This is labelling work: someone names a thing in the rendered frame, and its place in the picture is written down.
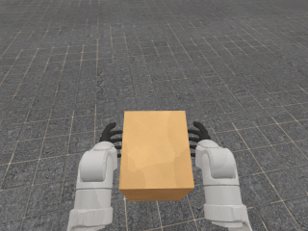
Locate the left robot forearm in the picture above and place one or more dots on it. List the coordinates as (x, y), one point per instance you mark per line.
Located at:
(92, 205)

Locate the right robot hand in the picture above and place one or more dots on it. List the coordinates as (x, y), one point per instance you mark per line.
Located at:
(203, 135)

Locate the carton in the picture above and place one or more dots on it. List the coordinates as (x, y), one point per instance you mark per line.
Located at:
(156, 163)

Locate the left robot hand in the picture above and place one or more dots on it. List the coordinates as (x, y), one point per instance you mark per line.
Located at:
(107, 133)

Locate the right robot forearm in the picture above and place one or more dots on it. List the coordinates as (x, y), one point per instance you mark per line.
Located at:
(220, 178)

